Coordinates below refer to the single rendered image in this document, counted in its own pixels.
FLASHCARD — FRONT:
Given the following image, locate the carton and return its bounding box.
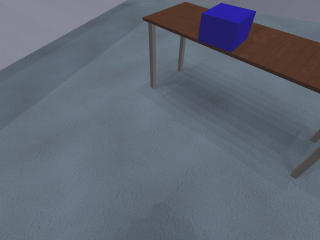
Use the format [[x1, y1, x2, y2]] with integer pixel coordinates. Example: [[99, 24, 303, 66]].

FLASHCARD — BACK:
[[198, 3, 256, 52]]

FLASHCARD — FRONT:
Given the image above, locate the table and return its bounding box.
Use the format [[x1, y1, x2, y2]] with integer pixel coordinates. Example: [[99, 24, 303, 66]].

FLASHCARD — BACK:
[[142, 2, 320, 179]]

